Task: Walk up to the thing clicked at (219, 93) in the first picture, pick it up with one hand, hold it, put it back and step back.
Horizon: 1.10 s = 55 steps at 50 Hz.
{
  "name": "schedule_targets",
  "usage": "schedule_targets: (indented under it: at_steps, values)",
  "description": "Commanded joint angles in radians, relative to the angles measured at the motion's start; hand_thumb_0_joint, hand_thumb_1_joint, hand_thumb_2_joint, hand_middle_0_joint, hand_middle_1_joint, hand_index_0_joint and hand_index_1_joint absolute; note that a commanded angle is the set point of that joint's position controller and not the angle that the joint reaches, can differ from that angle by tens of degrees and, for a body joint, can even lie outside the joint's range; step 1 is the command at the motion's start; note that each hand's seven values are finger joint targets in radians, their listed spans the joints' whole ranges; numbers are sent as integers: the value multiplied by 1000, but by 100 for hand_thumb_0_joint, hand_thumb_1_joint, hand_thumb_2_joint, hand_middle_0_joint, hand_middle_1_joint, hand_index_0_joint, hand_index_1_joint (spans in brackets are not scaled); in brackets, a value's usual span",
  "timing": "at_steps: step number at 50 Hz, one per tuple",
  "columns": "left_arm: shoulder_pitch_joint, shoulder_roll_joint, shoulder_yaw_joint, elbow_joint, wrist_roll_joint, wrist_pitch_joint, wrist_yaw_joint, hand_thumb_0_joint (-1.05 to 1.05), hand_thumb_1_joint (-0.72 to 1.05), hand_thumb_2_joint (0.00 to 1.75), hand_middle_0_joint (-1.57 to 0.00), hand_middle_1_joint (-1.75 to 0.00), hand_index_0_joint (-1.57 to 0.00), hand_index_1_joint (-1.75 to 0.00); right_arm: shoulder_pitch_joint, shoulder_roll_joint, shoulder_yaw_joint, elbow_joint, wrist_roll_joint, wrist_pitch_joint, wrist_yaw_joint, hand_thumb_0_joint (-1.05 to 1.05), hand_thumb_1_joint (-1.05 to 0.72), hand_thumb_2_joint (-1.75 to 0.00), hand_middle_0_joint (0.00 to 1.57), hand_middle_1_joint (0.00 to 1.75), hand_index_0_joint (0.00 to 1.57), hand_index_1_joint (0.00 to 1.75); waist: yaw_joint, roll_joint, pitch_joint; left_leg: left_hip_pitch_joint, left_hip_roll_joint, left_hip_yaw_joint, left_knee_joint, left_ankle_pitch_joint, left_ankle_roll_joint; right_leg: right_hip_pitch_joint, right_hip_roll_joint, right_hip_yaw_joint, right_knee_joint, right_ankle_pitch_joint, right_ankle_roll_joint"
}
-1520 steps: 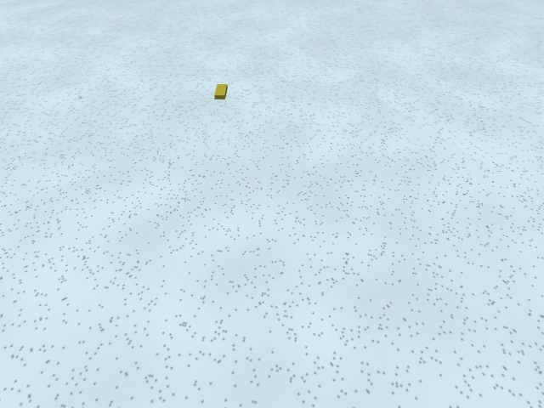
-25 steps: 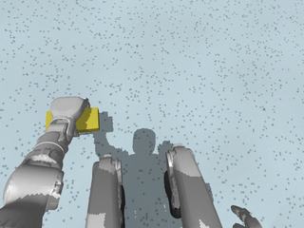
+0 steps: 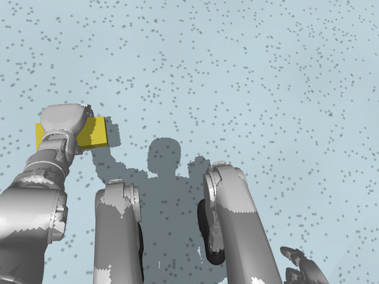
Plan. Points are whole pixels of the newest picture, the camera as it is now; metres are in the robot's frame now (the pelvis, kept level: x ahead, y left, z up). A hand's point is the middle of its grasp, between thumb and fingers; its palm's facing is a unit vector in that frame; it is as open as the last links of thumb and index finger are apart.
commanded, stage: crouch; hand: left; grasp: from above
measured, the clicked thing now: (73, 135) +0.45 +0.23 -0.22
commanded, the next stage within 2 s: lower in 0.38 s
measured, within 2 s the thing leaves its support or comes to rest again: rests again in 1.70 s
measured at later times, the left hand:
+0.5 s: hand (81, 134) +0.46 +0.22 -0.24, palm faces -0.48 -0.01 -0.88, open 10.1 cm
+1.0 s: hand (90, 137) +0.46 +0.21 -0.30, palm faces -0.47 -0.03 -0.88, open 10.1 cm
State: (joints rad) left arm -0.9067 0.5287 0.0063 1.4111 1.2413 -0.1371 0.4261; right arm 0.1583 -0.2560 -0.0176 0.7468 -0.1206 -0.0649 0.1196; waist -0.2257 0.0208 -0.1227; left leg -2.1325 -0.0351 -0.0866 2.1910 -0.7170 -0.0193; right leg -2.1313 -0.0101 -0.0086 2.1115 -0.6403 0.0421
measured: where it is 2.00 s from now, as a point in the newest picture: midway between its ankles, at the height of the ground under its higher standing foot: (174, 254)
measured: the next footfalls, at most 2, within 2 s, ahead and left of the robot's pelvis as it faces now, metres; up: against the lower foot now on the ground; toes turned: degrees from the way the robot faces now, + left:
none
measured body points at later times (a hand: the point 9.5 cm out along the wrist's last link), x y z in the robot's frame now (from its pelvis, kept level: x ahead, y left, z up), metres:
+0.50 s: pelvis -0.01 +0.00 -0.05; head +0.24 +0.04 +0.32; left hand +0.48 +0.21 -0.19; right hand +0.02 -0.27 -0.17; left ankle +0.07 +0.12 -0.36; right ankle +0.10 -0.14 -0.36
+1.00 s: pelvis +0.00 +0.00 -0.08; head +0.26 +0.06 +0.28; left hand +0.48 +0.21 -0.25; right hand +0.02 -0.27 -0.18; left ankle +0.07 +0.12 -0.36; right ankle +0.10 -0.14 -0.36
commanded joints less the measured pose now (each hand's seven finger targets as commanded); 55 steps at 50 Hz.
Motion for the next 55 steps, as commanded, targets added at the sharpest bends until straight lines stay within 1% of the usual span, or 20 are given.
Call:
schedule_targets:
  at_steps: [1,3,9,12,14,21,23,24,26,28,29,32,33,37,38,44,48,49,51,55]
  values:
    - [-378,209,25,-122,5,-25,48,0,66,73,-107,-51,-105,-53,221,-228,-71,-6,-4,-11,-3,0,-90,-90,20,30,20,30,-34,193,-680,450,-3,71,-209,236,41,357,17,-89,-176,213,-77]
    - [-410,233,36,-132,15,-38,57,0,66,72,-105,-52,-104,-53,229,-231,-68,-3,-12,-15,1,0,-90,-90,20,30,20,30,-46,206,-676,425,-6,81,-186,215,44,352,16,-84,-170,199,-74]
    - [-430,274,54,-80,43,-48,86,0,65,69,-103,-52,-103,-53,219,-236,-54,4,-20,-19,8,0,-90,-90,20,30,20,30,-33,225,-711,405,-9,86,-150,204,43,327,21,-93,-122,186,-78]
    - [-445,275,55,-38,47,-46,98,0,66,69,-104,-52,-104,-52,218,-239,-48,9,-29,-26,13,0,-90,-90,20,30,20,30,-56,217,-660,358,-10,90,-130,162,49,296,19,-94,-114,152,-75]
    - [-448,294,62,-23,50,-42,108,0,66,66,-104,-50,-104,-50,206,-243,-45,14,-28,-24,8,0,-90,-90,20,30,20,30,-40,242,-661,357,-13,87,-140,141,45,263,22,-102,-101,130,-80]
    - [-443,270,48,10,45,-26,108,0,66,65,-103,-52,-103,-51,215,-249,-33,19,-38,-30,15,0,-90,-90,20,30,20,30,-59,239,-635,331,-13,85,-108,152,46,240,20,-111,-72,148,-77]
    - [-463,273,41,-15,38,-26,104,0,64,66,-103,-51,-103,-51,214,-250,-31,26,-35,-28,15,0,-90,-90,20,30,20,30,-59,238,-672,341,-12,82,-92,176,47,265,27,-115,-61,174,-79]
    - [-436,266,37,17,41,-22,101,0,65,64,-103,-53,-104,-52,217,-248,-27,25,-38,-30,17,0,-90,-90,20,30,20,30,-63,223,-642,336,-11,83,-83,184,48,262,25,-115,-61,184,-76]
    - [-447,279,37,-1,30,-28,98,0,65,71,-108,-53,-106,-55,215,-252,-26,27,-35,-29,19,0,-91,-90,20,30,20,30,-54,228,-659,311,-12,85,-78,185,49,281,28,-114,-51,186,-77]
    - [-447,247,26,43,32,-29,97,0,69,72,-110,-53,-108,-55,224,-253,-18,28,-41,-36,24,0,-91,-90,20,30,20,30,-87,210,-599,298,-8,76,-60,195,47,238,27,-125,-39,195,-74]
    - [-451,243,18,44,31,-33,96,0,66,72,-109,-53,-107,-55,216,-253,-15,30,-42,-35,23,0,-91,-90,20,30,20,30,-87,202,-603,291,-9,75,-52,196,49,246,32,-126,-38,200,-74]
    - [-449,290,40,60,37,-47,103,0,66,70,-108,-54,-107,-56,227,-263,-5,28,-46,-39,29,0,-91,-90,20,30,20,30,-87,202,-604,273,-10,75,-30,211,50,267,30,-127,-22,214,-70]
    - [-442,276,32,65,37,-51,107,0,66,70,-108,-54,-107,-55,222,-262,-3,25,-49,-40,31,0,-91,-90,20,30,20,30,-86,204,-604,267,-10,75,-25,203,51,264,33,-127,-22,209,-70]
    - [-460,322,61,30,61,-69,139,0,69,71,-110,-53,-109,-55,227,-273,3,20,-53,-42,35,0,-91,-90,20,30,20,30,-86,268,-633,305,-12,70,-25,223,41,250,34,-136,-1,220,-73]
    - [-445,312,51,42,67,-69,146,0,69,70,-112,-51,-110,-53,214,-269,5,18,-58,-45,41,0,-91,-90,20,30,20,30,-88,291,-622,325,-8,66,-21,224,35,227,36,-144,18,221,-76]
    - [-468,344,83,33,95,-66,202,0,70,69,-111,-51,-109,-53,208,-285,12,21,-87,-60,68,0,-91,-90,20,30,20,30,-125,331,-604,339,-2,60,10,229,38,204,39,-161,38,242,-65]
    - [-430,354,93,84,78,-45,225,0,68,73,-109,-49,-107,-52,196,-290,20,19,-91,-65,84,0,-90,-90,20,30,20,30,-112,336,-591,308,-3,62,11,217,39,205,44,-163,41,235,-69]
    - [-449,336,79,107,84,-41,224,0,68,73,-110,-48,-108,-51,198,-292,28,22,-101,-69,91,0,-90,-90,20,30,20,30,-145,325,-563,296,-2,60,23,208,40,194,45,-168,45,231,-66]
    - [-433,354,82,116,79,-38,225,0,65,72,-108,-48,-105,-51,193,-297,32,24,-101,-70,95,0,-90,-90,20,30,20,30,-130,315,-573,279,-1,56,27,200,43,212,52,-167,40,225,-67]
    - [-441,340,67,164,64,-34,221,0,67,72,-108,-48,-106,-50,199,-306,51,27,-109,-86,112,0,-90,-89,20,30,20,30,-158,303,-534,270,3,44,53,216,43,204,54,-178,60,244,-65]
